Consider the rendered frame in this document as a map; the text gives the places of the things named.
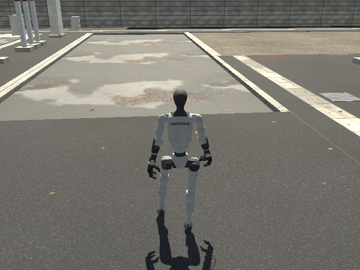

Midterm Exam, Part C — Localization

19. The robot right hand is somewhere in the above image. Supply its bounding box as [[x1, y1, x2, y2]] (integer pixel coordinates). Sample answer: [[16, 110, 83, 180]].
[[199, 155, 212, 167]]

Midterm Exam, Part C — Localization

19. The robot left upper arm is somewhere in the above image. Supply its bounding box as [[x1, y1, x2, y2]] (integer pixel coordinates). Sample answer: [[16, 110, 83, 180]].
[[154, 114, 169, 146]]

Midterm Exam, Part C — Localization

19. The robot left forearm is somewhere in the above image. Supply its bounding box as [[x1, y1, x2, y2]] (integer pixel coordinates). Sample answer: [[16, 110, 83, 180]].
[[148, 138, 160, 165]]

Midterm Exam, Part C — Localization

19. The robot right upper arm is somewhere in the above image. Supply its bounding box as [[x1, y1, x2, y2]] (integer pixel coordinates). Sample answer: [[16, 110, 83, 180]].
[[192, 114, 207, 144]]

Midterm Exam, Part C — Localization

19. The humanoid robot torso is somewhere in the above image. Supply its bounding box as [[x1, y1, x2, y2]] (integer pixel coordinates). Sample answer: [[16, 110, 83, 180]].
[[167, 111, 194, 169]]

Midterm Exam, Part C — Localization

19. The robot right forearm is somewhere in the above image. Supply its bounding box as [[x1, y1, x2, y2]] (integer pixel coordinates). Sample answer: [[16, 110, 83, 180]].
[[201, 136, 211, 158]]

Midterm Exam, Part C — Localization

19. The robot left hand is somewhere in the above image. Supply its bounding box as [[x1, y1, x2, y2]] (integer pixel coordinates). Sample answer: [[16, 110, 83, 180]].
[[147, 164, 160, 179]]

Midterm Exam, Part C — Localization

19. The left robot shin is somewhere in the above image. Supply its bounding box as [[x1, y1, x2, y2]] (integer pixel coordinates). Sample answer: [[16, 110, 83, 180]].
[[159, 173, 167, 210]]

